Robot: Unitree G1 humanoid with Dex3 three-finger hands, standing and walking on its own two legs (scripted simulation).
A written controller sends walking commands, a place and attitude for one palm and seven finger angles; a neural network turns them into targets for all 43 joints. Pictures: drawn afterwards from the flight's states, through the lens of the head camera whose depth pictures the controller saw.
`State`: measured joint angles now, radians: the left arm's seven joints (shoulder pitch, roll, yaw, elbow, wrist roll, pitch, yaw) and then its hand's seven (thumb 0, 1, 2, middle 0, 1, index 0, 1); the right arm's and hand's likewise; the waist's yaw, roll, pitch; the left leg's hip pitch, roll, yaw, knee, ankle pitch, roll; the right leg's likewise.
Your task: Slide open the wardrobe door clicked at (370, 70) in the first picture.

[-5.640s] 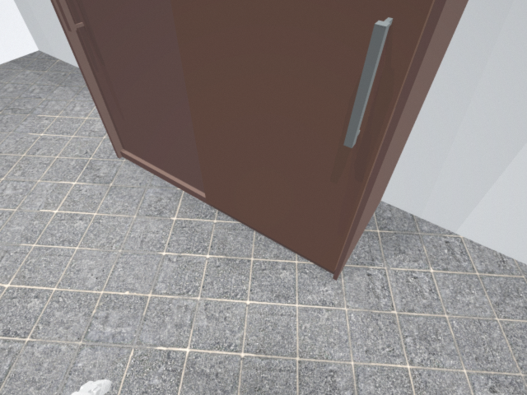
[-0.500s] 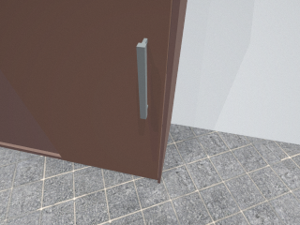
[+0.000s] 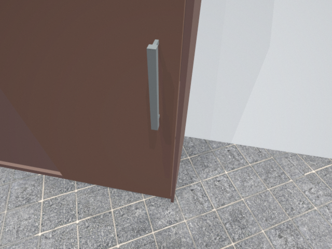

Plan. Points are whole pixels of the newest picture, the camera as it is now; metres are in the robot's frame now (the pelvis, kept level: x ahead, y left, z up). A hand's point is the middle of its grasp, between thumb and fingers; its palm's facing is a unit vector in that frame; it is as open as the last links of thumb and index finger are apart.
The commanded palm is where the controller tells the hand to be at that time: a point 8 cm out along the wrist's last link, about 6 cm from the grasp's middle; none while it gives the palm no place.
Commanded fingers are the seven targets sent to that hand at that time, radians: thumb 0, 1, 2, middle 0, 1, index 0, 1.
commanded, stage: look again from close up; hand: right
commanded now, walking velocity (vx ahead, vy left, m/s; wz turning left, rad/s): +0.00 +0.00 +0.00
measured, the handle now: (155, 90) +0.53 +0.07 +0.11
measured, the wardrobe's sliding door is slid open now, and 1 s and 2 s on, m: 0.00 0.00 0.00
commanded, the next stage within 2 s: none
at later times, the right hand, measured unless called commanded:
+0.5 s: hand out of the picture +0.02 -0.21 -0.16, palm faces -0.03 +0.97 -0.26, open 7.4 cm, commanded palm none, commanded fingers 0.00 -0.90 -0.90 0.20 0.30 0.20 0.30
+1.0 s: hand out of the picture -0.08 -0.16 -0.18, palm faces +0.03 +0.99 -0.13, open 7.4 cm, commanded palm none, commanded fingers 0.00 -0.90 -0.90 0.20 0.30 0.20 0.30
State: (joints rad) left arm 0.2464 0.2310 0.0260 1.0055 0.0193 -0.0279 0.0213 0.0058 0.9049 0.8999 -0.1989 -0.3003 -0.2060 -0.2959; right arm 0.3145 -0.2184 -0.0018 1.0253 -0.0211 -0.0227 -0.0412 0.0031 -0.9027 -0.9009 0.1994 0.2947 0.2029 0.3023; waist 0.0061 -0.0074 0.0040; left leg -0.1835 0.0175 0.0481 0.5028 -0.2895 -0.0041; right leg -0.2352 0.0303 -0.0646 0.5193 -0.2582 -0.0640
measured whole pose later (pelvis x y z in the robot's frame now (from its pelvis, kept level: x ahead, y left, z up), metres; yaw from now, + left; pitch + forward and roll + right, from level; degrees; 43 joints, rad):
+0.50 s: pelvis -0.02 +0.00 +0.01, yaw +0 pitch -3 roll +1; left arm 0.21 0.25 -0.01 1.08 0.02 0.00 -0.01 0.00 0.91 0.90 -0.20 -0.30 -0.21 -0.30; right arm 0.25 -0.25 0.03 1.04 -0.02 0.00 -0.03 0.00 -0.90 -0.90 0.20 0.29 0.20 0.30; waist 0.01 0.01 0.01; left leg -0.14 0.02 0.04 0.38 -0.19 -0.01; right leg -0.18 0.03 -0.07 0.39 -0.16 -0.06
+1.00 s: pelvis -0.04 -0.02 +0.00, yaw +0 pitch -2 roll +1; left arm 0.31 0.11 0.01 1.13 0.01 0.00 0.01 0.00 0.91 0.90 -0.20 -0.30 -0.21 -0.30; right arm 0.40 -0.11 0.02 1.11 -0.03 0.00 -0.05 0.00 -0.90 -0.90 0.20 0.29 0.20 0.30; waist 0.00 0.02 0.01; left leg -0.19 0.04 0.03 0.41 -0.19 -0.03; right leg -0.24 0.05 -0.08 0.42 -0.16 -0.09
